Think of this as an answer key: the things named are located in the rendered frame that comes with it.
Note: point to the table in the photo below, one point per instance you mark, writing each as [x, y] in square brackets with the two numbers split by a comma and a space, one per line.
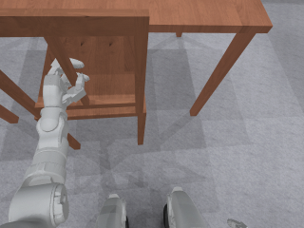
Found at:
[245, 18]

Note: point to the right robot hand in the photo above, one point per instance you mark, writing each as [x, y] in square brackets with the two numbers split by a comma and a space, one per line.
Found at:
[236, 224]

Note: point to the chair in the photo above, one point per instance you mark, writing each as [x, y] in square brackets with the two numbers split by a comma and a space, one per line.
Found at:
[112, 44]

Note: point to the left robot forearm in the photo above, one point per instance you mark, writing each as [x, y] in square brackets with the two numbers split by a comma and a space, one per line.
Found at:
[50, 157]

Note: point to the left robot shin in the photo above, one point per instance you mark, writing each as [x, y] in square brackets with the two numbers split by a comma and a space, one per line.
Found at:
[116, 196]

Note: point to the right robot thigh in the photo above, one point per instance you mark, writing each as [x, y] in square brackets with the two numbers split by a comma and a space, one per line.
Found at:
[183, 209]

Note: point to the left robot hand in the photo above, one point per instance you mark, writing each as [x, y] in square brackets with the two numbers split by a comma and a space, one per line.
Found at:
[55, 86]

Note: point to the left robot upper arm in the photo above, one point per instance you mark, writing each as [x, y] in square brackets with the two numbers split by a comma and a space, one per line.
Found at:
[39, 206]

